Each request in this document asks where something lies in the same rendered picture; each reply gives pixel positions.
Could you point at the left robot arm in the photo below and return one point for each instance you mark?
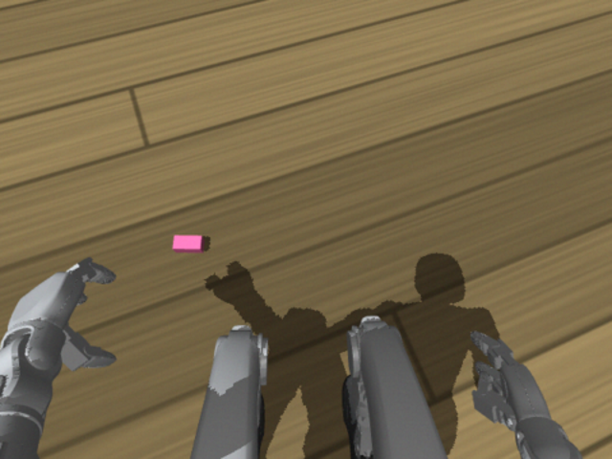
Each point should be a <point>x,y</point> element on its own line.
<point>30,360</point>

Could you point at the right robot arm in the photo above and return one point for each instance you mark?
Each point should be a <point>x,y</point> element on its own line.
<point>542,438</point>

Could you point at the small box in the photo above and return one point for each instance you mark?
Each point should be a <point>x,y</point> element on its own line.
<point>188,243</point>

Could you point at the right robot hand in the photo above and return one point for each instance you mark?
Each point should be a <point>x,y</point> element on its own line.
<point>508,396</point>

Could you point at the right robot foot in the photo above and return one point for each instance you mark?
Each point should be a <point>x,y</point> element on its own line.
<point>350,419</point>

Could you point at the left robot hand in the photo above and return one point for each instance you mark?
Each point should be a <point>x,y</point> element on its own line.
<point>55,299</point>

